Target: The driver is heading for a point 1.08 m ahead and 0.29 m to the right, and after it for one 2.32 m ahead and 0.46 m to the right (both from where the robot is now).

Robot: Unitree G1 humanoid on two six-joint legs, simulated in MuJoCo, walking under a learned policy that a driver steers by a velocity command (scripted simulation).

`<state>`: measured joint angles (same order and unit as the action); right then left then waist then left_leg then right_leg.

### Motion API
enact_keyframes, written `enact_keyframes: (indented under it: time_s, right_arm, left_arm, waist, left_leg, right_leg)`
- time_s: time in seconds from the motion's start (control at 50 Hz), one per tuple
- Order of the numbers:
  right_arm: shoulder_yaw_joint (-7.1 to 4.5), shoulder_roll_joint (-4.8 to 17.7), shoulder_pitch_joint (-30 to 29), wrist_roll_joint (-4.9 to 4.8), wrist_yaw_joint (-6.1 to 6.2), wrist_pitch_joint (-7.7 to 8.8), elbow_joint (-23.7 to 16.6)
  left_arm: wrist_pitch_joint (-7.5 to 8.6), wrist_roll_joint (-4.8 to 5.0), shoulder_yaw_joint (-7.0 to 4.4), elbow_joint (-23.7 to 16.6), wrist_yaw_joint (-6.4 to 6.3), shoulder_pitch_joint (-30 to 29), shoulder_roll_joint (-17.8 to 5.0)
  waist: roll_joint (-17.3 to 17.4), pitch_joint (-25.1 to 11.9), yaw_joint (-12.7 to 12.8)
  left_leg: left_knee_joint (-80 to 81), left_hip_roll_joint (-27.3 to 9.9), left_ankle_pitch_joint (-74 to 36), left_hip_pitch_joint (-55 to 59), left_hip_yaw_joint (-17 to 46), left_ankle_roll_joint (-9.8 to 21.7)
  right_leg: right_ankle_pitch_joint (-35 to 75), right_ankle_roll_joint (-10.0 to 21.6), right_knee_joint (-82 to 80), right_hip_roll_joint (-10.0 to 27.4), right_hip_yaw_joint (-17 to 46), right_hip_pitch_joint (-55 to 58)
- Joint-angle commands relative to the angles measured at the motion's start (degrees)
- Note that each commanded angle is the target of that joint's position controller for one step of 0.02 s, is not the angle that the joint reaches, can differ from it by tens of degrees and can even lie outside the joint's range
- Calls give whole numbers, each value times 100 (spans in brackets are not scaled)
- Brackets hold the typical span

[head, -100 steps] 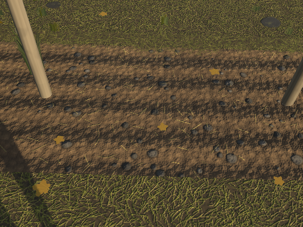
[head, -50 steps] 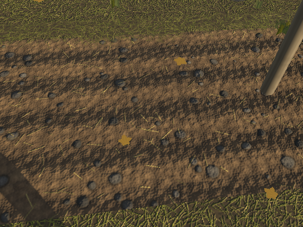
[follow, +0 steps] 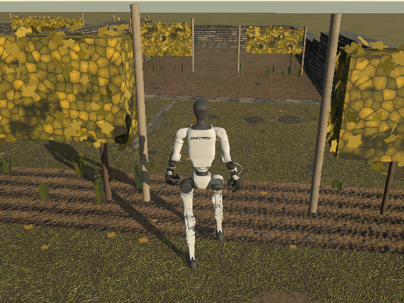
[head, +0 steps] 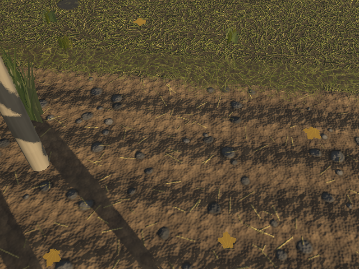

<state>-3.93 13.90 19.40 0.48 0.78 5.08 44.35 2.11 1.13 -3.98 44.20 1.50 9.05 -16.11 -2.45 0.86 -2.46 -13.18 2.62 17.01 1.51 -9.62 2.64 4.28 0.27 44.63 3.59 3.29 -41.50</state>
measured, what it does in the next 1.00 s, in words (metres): walks ahead, turning right: right foot, then left foot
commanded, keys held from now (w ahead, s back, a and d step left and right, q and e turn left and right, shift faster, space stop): w+e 0.84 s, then w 0.16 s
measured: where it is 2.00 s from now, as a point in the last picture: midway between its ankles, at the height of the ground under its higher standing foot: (253, 134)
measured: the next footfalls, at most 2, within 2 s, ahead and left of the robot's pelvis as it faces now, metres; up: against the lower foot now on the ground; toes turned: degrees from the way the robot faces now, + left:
right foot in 0.16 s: +0.26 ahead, -0.10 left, +0.00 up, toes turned -7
left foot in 0.62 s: +0.58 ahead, +0.04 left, +0.00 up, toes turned -26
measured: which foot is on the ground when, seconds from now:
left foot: down 0.00-0.18, up 0.20-0.60, down 0.62-1.00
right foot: up 0.00-0.14, down 0.16-0.62, up 0.64-1.00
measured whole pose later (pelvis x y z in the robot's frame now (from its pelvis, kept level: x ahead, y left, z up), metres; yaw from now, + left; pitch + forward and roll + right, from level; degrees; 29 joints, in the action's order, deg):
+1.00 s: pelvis +0.55 -0.08 +0.00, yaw -34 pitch +1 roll +2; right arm -3.6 16.3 20.8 -0.4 -0.4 5.0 47.5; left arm 1.5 1.1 -3.2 35.4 1.5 6.2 -16.3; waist -2.3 2.1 -5.7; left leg -14.7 0.8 15.4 -0.6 -8.2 1.0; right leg -3.3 -0.1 43.5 4.8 3.6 -38.0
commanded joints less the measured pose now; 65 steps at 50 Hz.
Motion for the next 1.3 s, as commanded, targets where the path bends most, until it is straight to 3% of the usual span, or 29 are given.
enact_keyframes:
  time_s: [0.02,0.1,0.14,0.16,0.18,0.2,0.22,0.24,0.28,0.34,0.44,0.54,0.6,0.62,0.64,0.66,0.68,0.7,0.78,0.9,1.04,1.08,1.12,1.14,1.16,1.18,1.2,1.24,1.3]
  right_arm:
    - [-230,918,-81,-62,58,56,-210]
    - [-317,1237,-109,-137,132,-134,-152]
    - [-341,1392,-234,-135,187,-242,-194]
    - [-299,1339,-374,-151,206,-216,-254]
    - [-71,607,113,56,127,-104,-480]
    - [54,542,172,-36,3,144,-606]
    - [-62,982,-568,-259,-93,301,-758]
    - [-38,986,-838,-295,-107,369,-877]
    - [-91,977,-858,-38,-35,334,-808]
    - [-69,836,-656,51,-34,144,-798]
    - [112,472,-1726,36,-66,99,-1076]
    - [-16,818,-2073,-111,-168,197,-1203]
    - [-189,1066,-1145,-91,-140,275,-995]
    - [-279,1348,-358,13,-93,299,-933]
    - [-387,1853,190,128,-98,239,-770]
    - [-335,1482,204,-9,-145,206,-750]
    - [-222,1057,-77,-36,-121,179,-840]
    - [-158,908,-350,-2,-106,133,-854]
    - [-71,659,-586,13,-86,148,-659]
    - [-160,997,-379,-19,-102,148,-279]
    - [-187,1318,177,-211,-119,-26,197]
    - [-196,1416,213,-268,-110,-98,303]
    - [-149,1436,121,-308,-83,-155,373]
    - [-42,1219,73,-207,-73,-116,272]
    - [203,475,621,-82,-125,-25,48]
    - [92,930,379,-214,-136,73,161]
    - [-24,1227,-64,-368,-148,93,-28]
    - [-22,1066,-410,-244,-114,47,-87]
    - [-10,730,-13,-237,-98,-211,63]
  left_arm:
    - [84,-10,55,-626,141,-724,-94]
    - [91,7,-46,-865,282,-686,-349]
    - [58,54,-231,-715,257,304,-718]
    - [34,46,-393,-526,170,1227,-1040]
    - [9,29,-507,-457,50,1614,-1595]
    - [90,29,-448,-590,54,1590,-1572]
    - [131,-7,-356,-598,34,1476,-1193]
    - [169,25,-291,-630,23,1090,-972]
    - [188,15,-170,-774,-2,448,-620]
    - [189,-21,-176,-816,-77,353,-710]
    - [79,35,-229,-660,-218,720,-923]
    - [-10,72,-224,-558,-245,1073,-906]
    - [-14,18,-183,-652,-243,872,-712]
    - [15,-47,-55,-746,-210,894,-347]
    - [65,74,66,-898,-212,1695,24]
    - [71,172,-1,-810,-230,1803,-516]
    - [35,145,-108,-824,-239,1231,-901]
    - [1,56,-134,-904,-249,832,-934]
    - [-71,61,-130,-1027,-155,641,-557]
    - [-70,-1,2,-1192,-91,54,-251]
    - [100,19,107,-1516,124,-1121,-197]
    - [120,-16,50,-1550,142,-1056,-338]
    - [138,-65,-175,-1187,82,240,-728]
    - [105,-119,-318,-952,-12,1239,-1101]
    - [88,-199,-406,-899,-84,1602,-1684]
    - [99,-185,-295,-936,-93,1659,-1223]
    - [125,-156,-193,-865,-86,1346,-965]
    - [189,-122,-85,-785,-49,725,-569]
    - [374,-168,-78,-683,-30,328,-378]
  waist:
    - [487,491,-92]
    - [733,122,145]
    - [899,-487,723]
    - [646,-923,1255]
    - [-809,-1491,886]
    - [-853,-2438,788]
    - [-288,-1837,1054]
    - [96,-1081,831]
    - [443,-423,352]
    - [173,-282,125]
    - [-163,-113,526]
    - [-366,-205,625]
    - [-493,-459,65]
    - [3,-1145,-270]
    - [1783,-1886,17]
    - [1837,-1718,-40]
    - [1176,-969,-208]
    - [774,-533,-166]
    - [957,-48,105]
    - [616,58,25]
    - [611,396,-267]
    - [751,288,-80]
    - [772,-493,726]
    - [568,-1217,1157]
    - [-926,-2105,845]
    - [-722,-2483,1085]
    - [-579,-1485,1012]
    - [-272,-594,617]
    - [-308,-292,192]
  left_leg:
    - [420,-1654,-3079,-244,133,444]
    - [-665,-1793,-5882,565,-99,314]
    - [-2180,-1709,-6972,428,-163,224]
    - [-3602,-1443,-6033,-475,-235,38]
    - [-5889,-571,-852,-2952,-50,-325]
    - [-7093,242,1855,-4222,1342,-362]
    - [-7059,-149,1367,-4773,1780,-212]
    - [-6462,-417,831,-4776,1717,-115]
    - [-5516,-767,357,-4109,1605,-228]
    - [-4895,-845,60,-3649,1386,-528]
    - [-2640,-444,-1753,-3020,1114,-768]
    - [-1634,-213,-1722,-2670,1434,-629]
    - [-1279,-312,-1337,-1442,1376,-219]
    - [-1321,-1147,-977,-123,2140,150]
    - [-810,-2497,164,1695,4729,1095]
    - [-421,-2790,1746,1666,5871,1244]
    - [-307,-2500,1800,1027,5009,990]
    - [-307,-2232,1007,360,4110,790]
    - [132,-1626,-712,-751,2359,671]
    - [397,-1672,-1874,-576,1372,842]
    - [290,-1812,-2366,-36,903,727]
    - [-120,-1879,-3501,194,898,652]
    - [-1587,-1571,-4942,-169,641,427]
    - [-3005,-1329,-3718,-1389,565,201]
    - [-5234,-353,564,-3642,597,-204]
    - [-6091,-260,1654,-4088,1617,-215]
    - [-6247,-525,1310,-4529,1619,-190]
    - [-5694,-925,495,-4323,1421,-227]
    - [-5426,-1089,-93,-3585,1489,-342]
  right_leg:
    - [173,160,-664,-31,-300,152]
    - [-963,554,-848,-470,-863,625]
    - [-1372,870,-943,-838,-1012,1995]
    - [-920,1144,-1418,-830,-641,3588]
    - [-911,2004,-1358,640,1893,5843]
    - [-1923,2876,-2362,1539,4648,6769]
    - [-2062,2447,-2716,1367,3987,6385]
    - [-1785,2168,-2791,1142,3205,5492]
    - [-628,1860,-2958,676,2229,4026]
    - [234,1834,-3150,439,1687,3098]
    - [-268,1347,-2961,-145,1027,2325]
    - [-1194,1137,-2376,197,1922,3023]
    - [-948,820,-1454,64,2045,3000]
    - [-1437,598,-1,-269,1619,2471]
    - [-3697,189,1928,-1105,786,609]
    - [-3743,88,2873,-651,770,-314]
    - [-3162,31,3173,-425,737,-501]
    - [-2729,-3,3120,-244,534,-358]
    - [-2142,-31,2418,143,334,198]
    - [-1140,-122,898,193,260,1]
    - [-822,145,-957,-35,-341,514]
    - [-1276,342,-1263,-210,-491,970]
    - [-931,644,-1783,-532,-713,3002]
    - [-631,904,-1464,145,-5,4842]
    - [-1298,1764,-1751,1882,2718,6767]
    - [-1543,1884,-2358,2102,3604,6545]
    - [-1319,1619,-2464,1873,2585,5846]
    - [-869,1320,-2811,1360,1369,4475]
    - [-629,1270,-3477,1177,579,3430]
Over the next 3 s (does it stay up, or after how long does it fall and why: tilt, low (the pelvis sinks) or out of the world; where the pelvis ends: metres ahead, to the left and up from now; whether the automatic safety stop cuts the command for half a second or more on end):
stays up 1.56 -0.30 0.00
